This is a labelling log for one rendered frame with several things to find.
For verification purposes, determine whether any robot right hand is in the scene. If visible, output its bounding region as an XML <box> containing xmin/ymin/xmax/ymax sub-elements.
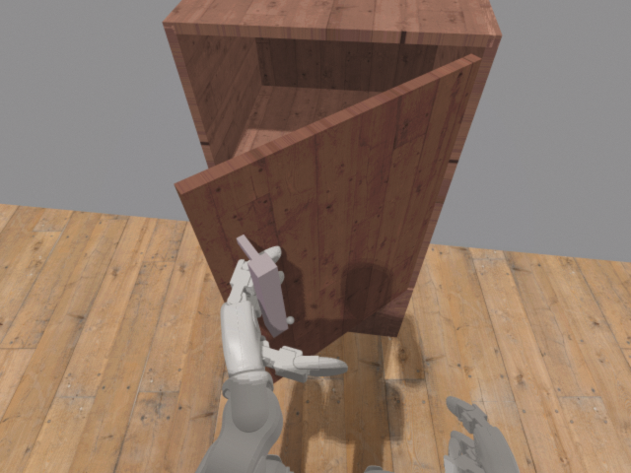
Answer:
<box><xmin>444</xmin><ymin>396</ymin><xmax>520</xmax><ymax>473</ymax></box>

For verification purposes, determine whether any handle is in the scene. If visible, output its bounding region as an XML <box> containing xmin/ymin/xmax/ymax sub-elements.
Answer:
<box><xmin>237</xmin><ymin>235</ymin><xmax>288</xmax><ymax>338</ymax></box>

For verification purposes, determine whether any cupboard door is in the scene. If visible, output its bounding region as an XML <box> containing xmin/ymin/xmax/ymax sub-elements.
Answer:
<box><xmin>174</xmin><ymin>54</ymin><xmax>482</xmax><ymax>383</ymax></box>

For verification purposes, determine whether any robot left hand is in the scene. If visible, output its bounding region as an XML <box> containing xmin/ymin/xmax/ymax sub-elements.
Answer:
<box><xmin>220</xmin><ymin>246</ymin><xmax>348</xmax><ymax>383</ymax></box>

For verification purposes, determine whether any left robot forearm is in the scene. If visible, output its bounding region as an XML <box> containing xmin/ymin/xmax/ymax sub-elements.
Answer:
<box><xmin>195</xmin><ymin>370</ymin><xmax>283</xmax><ymax>473</ymax></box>

